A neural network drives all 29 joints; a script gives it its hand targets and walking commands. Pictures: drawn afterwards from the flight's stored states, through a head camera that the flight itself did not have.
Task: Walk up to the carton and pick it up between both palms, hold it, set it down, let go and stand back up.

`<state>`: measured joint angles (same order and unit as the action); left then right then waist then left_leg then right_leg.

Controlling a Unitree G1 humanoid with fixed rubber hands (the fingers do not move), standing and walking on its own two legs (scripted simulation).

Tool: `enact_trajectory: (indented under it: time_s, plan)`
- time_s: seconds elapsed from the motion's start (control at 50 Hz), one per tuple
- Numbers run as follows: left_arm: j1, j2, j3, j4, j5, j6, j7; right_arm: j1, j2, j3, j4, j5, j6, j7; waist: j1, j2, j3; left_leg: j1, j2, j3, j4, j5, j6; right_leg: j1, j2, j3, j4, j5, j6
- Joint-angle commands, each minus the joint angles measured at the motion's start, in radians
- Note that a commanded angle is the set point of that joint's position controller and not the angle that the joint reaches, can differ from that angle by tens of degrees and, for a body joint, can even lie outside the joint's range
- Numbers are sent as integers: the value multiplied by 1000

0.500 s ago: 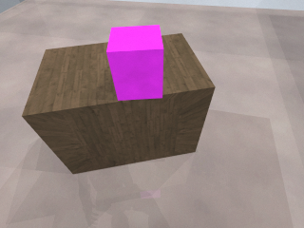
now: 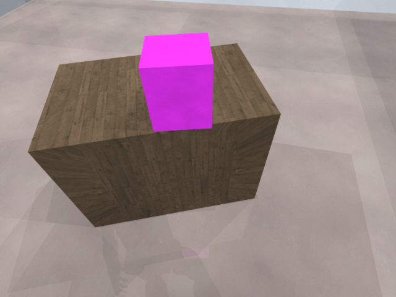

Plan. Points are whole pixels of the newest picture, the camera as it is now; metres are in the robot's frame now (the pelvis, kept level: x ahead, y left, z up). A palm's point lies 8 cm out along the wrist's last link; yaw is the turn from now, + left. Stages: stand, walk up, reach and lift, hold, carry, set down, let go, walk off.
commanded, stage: walk up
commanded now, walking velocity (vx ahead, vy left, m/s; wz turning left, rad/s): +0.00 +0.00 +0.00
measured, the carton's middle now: (179, 83) +0.77 +0.10 -0.01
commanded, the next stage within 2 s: none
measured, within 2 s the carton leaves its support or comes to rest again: neither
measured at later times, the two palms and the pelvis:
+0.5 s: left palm out of the picture -0.05 +0.29 -0.16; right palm out of the picture +0.07 -0.20 -0.14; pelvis +0.06 +0.05 -0.02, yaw +4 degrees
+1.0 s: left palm (109, 230) +0.31 +0.28 -0.15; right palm (300, 253) +0.25 -0.22 -0.16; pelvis +0.27 +0.02 -0.03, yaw +7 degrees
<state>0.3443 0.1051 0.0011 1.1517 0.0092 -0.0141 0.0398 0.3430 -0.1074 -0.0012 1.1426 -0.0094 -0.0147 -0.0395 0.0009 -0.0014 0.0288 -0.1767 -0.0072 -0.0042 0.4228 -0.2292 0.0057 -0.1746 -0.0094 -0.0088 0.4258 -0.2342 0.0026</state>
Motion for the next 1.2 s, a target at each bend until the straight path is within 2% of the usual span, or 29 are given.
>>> enact_trajectory:
  time_s: [0.0,0.14,0.16,0.18,0.2,0.24,0.28,0.36,0.4,0.42,0.44,0.46,0.48,0.5,0.52,0.56,0.66,0.74,0.8,0.84,0.88,0.9,0.92,0.94,1.0,1.02,1.08,1.14,1.18]
  plan:
    - [95,63,8,0,0,-2,2,88,-63,-8,-2,0,-3,-2,0,1,63,-30,83,-71,-79,77,27,-39,-71,69,-78,79,-29]
    - [97,62,7,0,0,-3,2,89,-63,-8,-2,0,-3,-2,0,1,64,-29,84,-71,-79,79,28,-37,-72,68,-78,81,-29]
    - [125,169,32,-39,48,-21,-3,158,-152,-29,-11,-26,-17,7,-5,-8,-36,-48,49,-94,-8,-459,61,38,-51,66,-27,-448,-60]
    - [123,196,49,-45,48,-20,-2,114,-180,-42,-24,-29,-15,8,14,-18,66,-198,43,-111,10,-544,66,13,-70,125,-46,-562,-81]
    - [156,176,50,-38,40,-16,-3,67,-145,-34,-46,-31,-11,13,38,-41,158,-316,31,-97,70,-526,54,0,-122,191,-94,-619,-104]
    - [207,193,57,-17,41,-19,2,7,-62,-13,-90,-40,-19,28,68,-144,220,-458,-6,62,288,-235,-7,108,-306,363,-244,-604,-182]
    - [200,211,60,-20,47,-25,5,-17,-108,-24,-140,-61,-29,38,78,-127,187,-445,69,-9,393,-274,-25,80,-382,403,-305,-510,-227]
    - [50,228,50,-49,44,-25,-2,84,-90,-37,-174,-40,-44,54,-12,-159,134,-171,54,20,270,-186,-5,-68,-252,168,-233,-407,-151]
    - [-34,252,43,-74,49,-14,-18,249,-87,-48,-137,-37,-51,45,-102,-79,100,155,-14,108,118,-11,8,-269,-146,28,-41,-452,-116]
    - [-11,234,32,-79,58,-9,-25,336,-121,-65,-107,-39,-50,34,-127,37,74,269,-32,108,97,-32,-3,-349,-85,-22,134,-493,-97]
    - [21,172,5,-100,58,-11,-31,405,-180,-83,-98,-43,-44,21,-146,237,62,312,116,-128,-10,-213,14,-453,-9,-110,441,-438,-59]
    - [58,121,-7,-147,56,-9,-37,417,-233,-76,-124,-41,-35,6,-105,266,93,231,340,-588,-215,-532,45,-553,30,-25,656,-415,-24]
    - [69,170,3,-150,50,9,-39,395,-273,-78,-123,-21,-23,-8,-87,147,170,82,433,-717,-296,-753,134,-542,-44,48,731,-426,-30]
    - [68,183,-4,-160,46,12,-44,297,-290,-75,-159,-11,-21,-10,-43,129,254,24,430,-698,-308,-747,165,-597,-78,65,784,-331,-19]
    - [60,184,-6,-158,45,5,-47,229,-276,-68,-183,-11,-29,-5,-35,116,293,16,398,-575,-277,-622,174,-627,-100,65,776,-255,-13]
    - [68,214,-2,-159,48,-13,-51,204,-203,-45,-205,-28,-50,5,-12,93,247,0,316,-384,-253,-304,146,-530,-112,58,678,-143,-1]
    - [11,185,-2,-214,55,-7,-63,271,-173,-39,-179,-30,-90,18,15,96,147,53,224,-133,-167,294,136,-456,-78,-24,581,33,25]
    - [-140,161,-14,-288,51,-15,-68,296,-184,-40,-197,-39,-94,20,-22,136,149,46,186,-48,-112,371,118,-384,-69,-70,336,171,11]
    - [-127,173,-3,-291,59,-21,-65,291,-216,-45,-215,-54,-88,15,-20,135,143,47,243,-73,-107,296,134,-265,-65,-71,231,181,-12]
    - [-48,199,19,-274,60,-26,-56,267,-231,-45,-226,-61,-79,15,16,108,134,45,254,-79,-19,277,136,-153,-48,-69,175,116,-28]
    - [180,277,64,-216,60,-35,-43,297,-194,-26,-236,-59,-65,25,100,-50,-10,-35,130,4,387,231,95,166,-26,-61,114,85,-62]
    - [253,329,83,-217,70,-32,-39,389,-145,-11,-249,-47,-54,27,89,-179,-146,-169,41,58,686,-32,54,318,-238,235,112,-8,-126]
    - [223,390,97,-247,12,-17,-32,437,-133,-9,-288,-8,-36,23,87,-283,-131,-379,-68,47,907,-376,15,334,-387,627,-124,-265,-261]
    - [164,354,89,-272,-32,-6,-22,302,-199,-23,-324,-27,-33,17,91,-147,-50,-381,14,-50,952,-337,32,160,-423,706,-262,-507,-264]
    - [43,272,57,-296,-7,-14,-21,172,-177,-24,-362,-26,-44,38,33,-56,141,-357,80,-63,809,-229,44,-84,-318,316,-236,-249,-211]
    - [45,231,43,-281,8,-21,-28,189,-162,-26,-357,-32,-42,40,7,-68,134,-286,83,-61,743,-226,42,-133,-271,231,-233,-161,-186]
    - [24,194,25,-280,16,-36,-30,224,-108,-9,-339,-36,-30,33,-32,-44,67,-150,54,-7,612,-160,8,-180,-216,33,-112,353,-213]
    - [6,243,27,-302,27,-25,-33,96,-112,0,-383,-16,-31,7,-11,-124,38,-149,23,69,407,-28,-15,-108,-189,-39,20,759,-220]
    - [8,273,33,-316,26,-5,-36,49,-139,-8,-384,-18,-17,-11,4,-132,-10,-110,5,92,341,68,-2,-65,-201,-19,88,767,-192]
